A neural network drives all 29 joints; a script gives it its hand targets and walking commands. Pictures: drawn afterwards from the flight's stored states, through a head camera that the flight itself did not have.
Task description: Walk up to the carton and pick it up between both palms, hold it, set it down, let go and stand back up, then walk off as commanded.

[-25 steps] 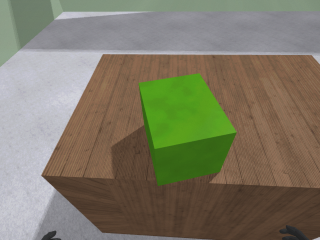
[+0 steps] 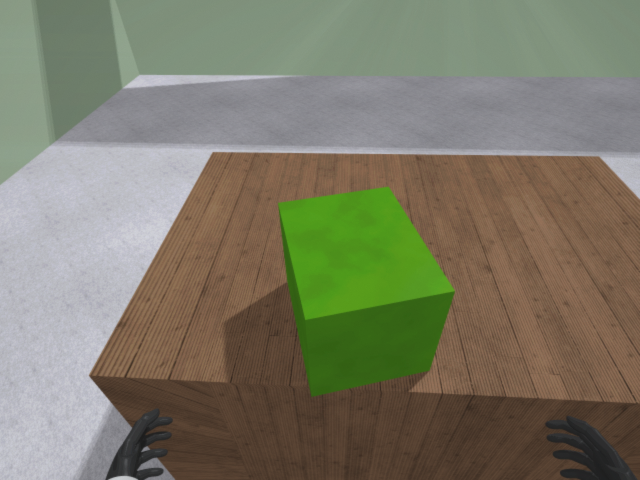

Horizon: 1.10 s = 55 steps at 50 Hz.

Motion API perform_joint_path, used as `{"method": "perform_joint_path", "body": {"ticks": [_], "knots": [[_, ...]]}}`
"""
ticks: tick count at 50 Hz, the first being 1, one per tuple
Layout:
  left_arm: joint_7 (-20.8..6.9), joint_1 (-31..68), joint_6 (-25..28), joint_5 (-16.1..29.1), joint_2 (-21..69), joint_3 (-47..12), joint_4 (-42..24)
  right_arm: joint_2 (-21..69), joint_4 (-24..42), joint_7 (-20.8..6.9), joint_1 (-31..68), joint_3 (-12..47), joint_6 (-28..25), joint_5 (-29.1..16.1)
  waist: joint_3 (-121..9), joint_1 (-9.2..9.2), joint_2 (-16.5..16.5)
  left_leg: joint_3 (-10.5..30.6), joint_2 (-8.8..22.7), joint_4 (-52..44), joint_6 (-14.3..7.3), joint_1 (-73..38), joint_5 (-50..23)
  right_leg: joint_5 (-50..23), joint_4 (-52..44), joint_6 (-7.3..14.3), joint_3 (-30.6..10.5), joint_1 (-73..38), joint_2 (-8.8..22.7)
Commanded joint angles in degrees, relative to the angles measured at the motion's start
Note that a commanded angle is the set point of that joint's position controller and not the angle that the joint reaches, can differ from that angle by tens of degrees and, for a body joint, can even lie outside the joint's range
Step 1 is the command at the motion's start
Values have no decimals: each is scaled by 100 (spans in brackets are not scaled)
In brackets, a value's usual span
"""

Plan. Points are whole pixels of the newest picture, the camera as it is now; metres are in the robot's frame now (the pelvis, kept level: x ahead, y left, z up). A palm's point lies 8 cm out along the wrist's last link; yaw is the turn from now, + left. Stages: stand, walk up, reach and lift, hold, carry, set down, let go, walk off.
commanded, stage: reach and lift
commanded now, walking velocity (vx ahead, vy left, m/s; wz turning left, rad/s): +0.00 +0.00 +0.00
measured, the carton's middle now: (352, 285) +0.42 -0.01 +0.03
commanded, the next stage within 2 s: none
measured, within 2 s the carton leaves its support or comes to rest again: neither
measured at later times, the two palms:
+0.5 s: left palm (170, 442) +0.19 +0.21 +0.02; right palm (601, 462) +0.17 -0.28 +0.01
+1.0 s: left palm (188, 419) +0.20 +0.18 +0.06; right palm (596, 428) +0.20 -0.27 +0.04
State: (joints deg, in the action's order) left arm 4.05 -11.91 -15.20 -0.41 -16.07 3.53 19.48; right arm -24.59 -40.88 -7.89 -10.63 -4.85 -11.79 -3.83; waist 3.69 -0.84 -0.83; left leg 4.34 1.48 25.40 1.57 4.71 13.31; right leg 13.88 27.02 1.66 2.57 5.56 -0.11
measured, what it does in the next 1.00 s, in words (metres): stands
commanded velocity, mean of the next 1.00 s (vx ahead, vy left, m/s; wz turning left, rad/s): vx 0.00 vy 0.00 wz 0.00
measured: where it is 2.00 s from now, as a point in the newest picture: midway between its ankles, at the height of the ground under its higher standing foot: outside the picture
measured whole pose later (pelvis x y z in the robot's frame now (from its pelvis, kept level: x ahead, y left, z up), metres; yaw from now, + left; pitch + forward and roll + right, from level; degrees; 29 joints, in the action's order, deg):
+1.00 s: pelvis +0.00 +0.01 +0.00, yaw -2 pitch -7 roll +0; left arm 16.8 -18.7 -15.4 -0.4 0.5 -5.1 -12.9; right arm -24.6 -16.2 -13.7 -12.0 -4.9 -5.8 -20.4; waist 3.0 -1.1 -0.8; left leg 2.0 1.6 23.7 1.6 4.2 12.4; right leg 12.0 25.0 1.5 0.3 5.8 -0.3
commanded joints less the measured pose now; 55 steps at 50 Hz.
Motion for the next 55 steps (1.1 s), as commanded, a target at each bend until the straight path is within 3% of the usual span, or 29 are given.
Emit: {"method": "perform_joint_path", "body": {"ticks": [1, 5, 10, 17, 24, 38, 49, 55], "knots": [[300, -194, 333, 88, 98, -123, -1692, -604, 1566, -243, -140, -182, 122, -347, -313, -108, -327, -769, -208, -951, -54, -87, -673, -502, -1167, 1, -112, -109, -158], [418, -356, 306, 67, 405, -331, -1890, -765, 1886, -395, -69, -272, 274, -457, -182, -161, -297, -732, -131, -1107, -103, 108, -102, -32, -1174, 82, -127, 83, -169], [575, -448, 263, 99, 755, -618, -2501, -1010, 2238, -588, 64, -379, 427, -681, -179, -172, -182, -656, -37, -1232, -102, 247, 213, 53, -1086, 123, -88, 194, -220], [755, -651, 224, 86, 1121, -753, -3055, -1217, 2679, -683, 54, -371, 541, -974, -298, -161, -275, -613, -50, -1159, -82, 115, -53, -216, -1072, 130, -100, 331, -219], [865, -827, 304, 28, 1350, -714, -3541, -1252, 3031, -617, -112, -227, 491, -1256, -473, -169, -389, -577, -108, -990, -74, -54, -691, -719, -1094, 120, -173, 213, -239], [1208, -637, 281, 87, 1989, -1101, -4261, -1419, 3420, -627, 226, -84, 416, -1688, -375, -200, -451, -444, -19, -1017, -81, -153, -316, -206, -1138, 204, -204, 632, -292], [1420, 506, -69, 144, 2020, -1127, -4459, -1260, 3701, -443, 1232, 39, 661, -1751, -336, -311, -594, -527, 0, -1103, -147, 68, 276, 385, -1194, 200, -408, 759, -170], [1472, 1073, -454, 236, 1924, -1018, -4648, -1253, 3648, -315, 1731, 51, 1022, -1799, -438, -298, -576, -564, 24, -1095, -118, 10, 172, 260, -1180, 195, -459, 685, -155]]}}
